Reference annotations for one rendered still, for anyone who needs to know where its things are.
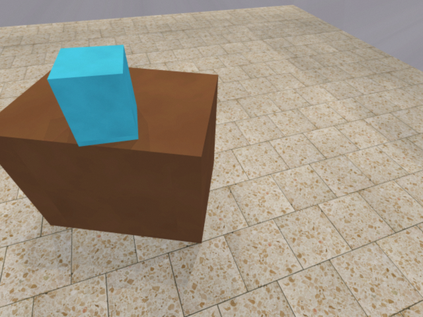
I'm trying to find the carton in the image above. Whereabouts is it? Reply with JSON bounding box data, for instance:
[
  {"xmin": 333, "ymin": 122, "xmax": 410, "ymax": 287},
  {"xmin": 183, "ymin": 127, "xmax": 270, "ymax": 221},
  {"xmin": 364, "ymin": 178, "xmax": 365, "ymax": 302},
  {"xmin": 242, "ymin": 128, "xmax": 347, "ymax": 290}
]
[{"xmin": 47, "ymin": 45, "xmax": 138, "ymax": 147}]

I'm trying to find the pedestal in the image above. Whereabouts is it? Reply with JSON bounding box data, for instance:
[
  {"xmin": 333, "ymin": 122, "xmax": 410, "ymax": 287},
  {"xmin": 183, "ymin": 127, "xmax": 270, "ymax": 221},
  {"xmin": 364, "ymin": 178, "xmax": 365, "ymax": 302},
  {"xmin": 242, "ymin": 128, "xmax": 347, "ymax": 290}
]
[{"xmin": 0, "ymin": 67, "xmax": 218, "ymax": 244}]

